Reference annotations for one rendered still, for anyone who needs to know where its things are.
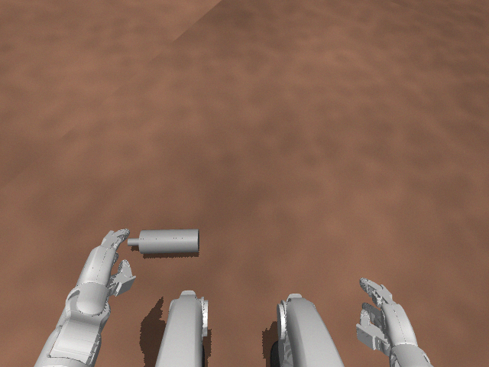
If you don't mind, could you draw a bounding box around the left robot hand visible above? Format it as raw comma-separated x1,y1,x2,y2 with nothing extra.
76,229,136,297

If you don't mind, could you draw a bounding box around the left robot arm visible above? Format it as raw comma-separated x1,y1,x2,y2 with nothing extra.
34,283,111,367

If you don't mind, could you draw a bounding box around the right robot hand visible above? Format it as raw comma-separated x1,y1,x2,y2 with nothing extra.
356,278,418,356

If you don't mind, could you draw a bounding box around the right robot arm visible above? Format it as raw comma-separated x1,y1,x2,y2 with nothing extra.
389,344,434,367

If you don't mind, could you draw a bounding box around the bottle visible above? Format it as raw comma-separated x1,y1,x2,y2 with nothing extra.
128,229,199,254

